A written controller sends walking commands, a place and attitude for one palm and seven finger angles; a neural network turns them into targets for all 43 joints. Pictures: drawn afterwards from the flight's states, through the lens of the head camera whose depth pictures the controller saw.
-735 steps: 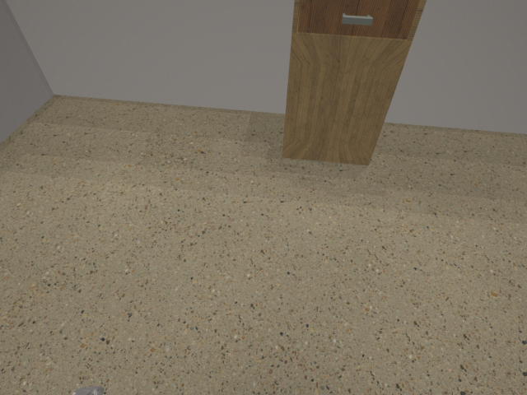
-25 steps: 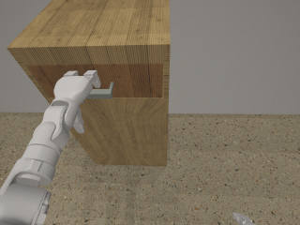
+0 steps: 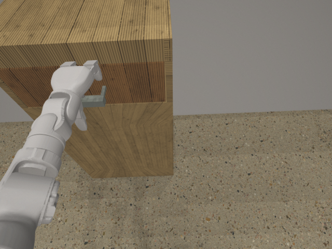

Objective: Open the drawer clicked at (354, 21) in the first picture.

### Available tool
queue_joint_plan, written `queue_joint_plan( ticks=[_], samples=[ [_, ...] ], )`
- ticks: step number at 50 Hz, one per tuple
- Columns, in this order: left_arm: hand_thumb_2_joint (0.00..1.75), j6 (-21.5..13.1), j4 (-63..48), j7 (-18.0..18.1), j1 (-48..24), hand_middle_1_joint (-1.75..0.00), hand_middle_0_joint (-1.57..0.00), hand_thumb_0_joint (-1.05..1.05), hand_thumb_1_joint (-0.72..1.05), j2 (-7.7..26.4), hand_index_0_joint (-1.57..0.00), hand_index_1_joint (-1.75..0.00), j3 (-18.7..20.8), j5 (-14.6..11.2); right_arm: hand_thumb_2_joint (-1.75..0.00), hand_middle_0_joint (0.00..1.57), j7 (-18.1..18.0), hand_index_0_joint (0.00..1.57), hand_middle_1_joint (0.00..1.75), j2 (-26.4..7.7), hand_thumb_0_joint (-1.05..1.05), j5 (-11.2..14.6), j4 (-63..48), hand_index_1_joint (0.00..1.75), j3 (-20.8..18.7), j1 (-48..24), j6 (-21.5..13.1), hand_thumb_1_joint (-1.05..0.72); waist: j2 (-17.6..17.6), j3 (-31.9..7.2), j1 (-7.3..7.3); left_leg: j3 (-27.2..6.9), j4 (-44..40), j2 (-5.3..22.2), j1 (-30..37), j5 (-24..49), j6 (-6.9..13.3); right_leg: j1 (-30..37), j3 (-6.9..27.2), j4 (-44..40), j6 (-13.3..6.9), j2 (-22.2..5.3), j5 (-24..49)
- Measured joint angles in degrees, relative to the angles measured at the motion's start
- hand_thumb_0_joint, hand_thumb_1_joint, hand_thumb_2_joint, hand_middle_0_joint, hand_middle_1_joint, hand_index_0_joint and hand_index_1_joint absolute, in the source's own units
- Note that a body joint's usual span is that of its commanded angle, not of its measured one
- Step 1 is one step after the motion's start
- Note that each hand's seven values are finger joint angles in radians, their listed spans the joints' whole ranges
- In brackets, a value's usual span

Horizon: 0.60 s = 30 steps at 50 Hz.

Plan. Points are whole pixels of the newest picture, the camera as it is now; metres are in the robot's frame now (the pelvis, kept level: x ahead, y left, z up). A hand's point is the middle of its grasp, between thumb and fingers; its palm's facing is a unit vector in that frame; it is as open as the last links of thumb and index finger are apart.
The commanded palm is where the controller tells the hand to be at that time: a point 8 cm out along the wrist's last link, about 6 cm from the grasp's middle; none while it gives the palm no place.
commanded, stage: move the hooked fingers above the handle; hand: left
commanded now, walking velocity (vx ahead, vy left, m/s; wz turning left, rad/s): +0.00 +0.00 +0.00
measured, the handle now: (85, 95) +0.52 +0.24 +0.03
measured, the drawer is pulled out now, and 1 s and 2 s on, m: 0.00 0.00 0.00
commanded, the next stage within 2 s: lower the fingers behind the handle in 0.74 s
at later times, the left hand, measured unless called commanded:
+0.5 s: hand (76, 96) +0.46 +0.23 +0.09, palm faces -0.04 -0.01 -1.00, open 13.8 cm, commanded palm +0.45 +0.23 +0.15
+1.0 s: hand (78, 96) +0.48 +0.23 +0.08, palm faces -0.06 -0.03 -1.00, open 13.8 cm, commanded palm +0.45 +0.23 +0.14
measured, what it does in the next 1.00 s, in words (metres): stands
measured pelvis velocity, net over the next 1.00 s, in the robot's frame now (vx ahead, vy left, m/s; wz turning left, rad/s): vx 0.00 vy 0.01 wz -0.01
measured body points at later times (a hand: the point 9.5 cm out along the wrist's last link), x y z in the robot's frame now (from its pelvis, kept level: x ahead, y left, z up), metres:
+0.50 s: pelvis -0.01 +0.00 +0.00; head +0.06 -0.02 +0.45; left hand +0.46 +0.23 +0.15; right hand +0.05 -0.27 -0.14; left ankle -0.05 +0.11 -0.73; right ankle -0.01 -0.11 -0.73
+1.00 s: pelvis +0.00 +0.01 +0.00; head +0.07 -0.01 +0.44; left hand +0.47 +0.23 +0.14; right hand +0.02 -0.26 -0.14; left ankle -0.05 +0.11 -0.73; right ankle -0.01 -0.11 -0.73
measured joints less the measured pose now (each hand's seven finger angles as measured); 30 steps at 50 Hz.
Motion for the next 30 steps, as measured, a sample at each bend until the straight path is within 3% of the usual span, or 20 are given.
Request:
queue_joint_plan(
  ticks=[5, 12, 30],
  samples=[
    [0.3, -0.1, 2.0, 1.5, -1.3, -1.2, -0.32, 0.0, -0.49, 0.2, -0.32, -1.2, 1.0, 0.7, -0.9, 0.2, 0.2, 0.2, 0.3, 0.0, 0.0, -0.3, 0.5, 0.3, -0.2, 0.9, 0.0, -0.91, 0.0, -0.4, -0.86, 0.3, 0.7, 0.2, -1.4, -0.3, 0.0, -1.4, 0.3, 0.4, 0.0, 0.2, 0.0],
    [0.3, 0.5, 1.8, 2.3, 0.3, -1.21, -0.33, 0.0, -0.49, 0.4, -0.33, -1.21, 2.5, 0.8, -0.9, 0.2, 0.4, 0.2, 0.3, 0.1, 0.0, -0.2, 0.5, 0.3, -0.1, 1.4, 0.4, -0.91, 0.4, -0.9, -0.96, 0.8, 0.3, 0.4, -1.0, -0.2, 0.1, -1.3, 0.8, 0.0, 0.1, 0.4, 0.3],
    [0.3, -0.5, 2.9, 1.2, -1.5, -1.2, -0.32, -0.01, -0.49, 0.5, -0.32, -1.2, -0.3, 0.3, -0.9, 0.2, -0.4, 0.2, 0.3, 0.0, 0.0, 0.1, -0.8, 0.3, 0.5, -1.4, -0.5, -0.91, -0.4, -0.6, -0.21, -0.3, 0.8, -0.2, -0.8, 0.2, 0.2, -0.3, -0.2, 0.1, 0.2, -0.2, 0.5]
  ],
)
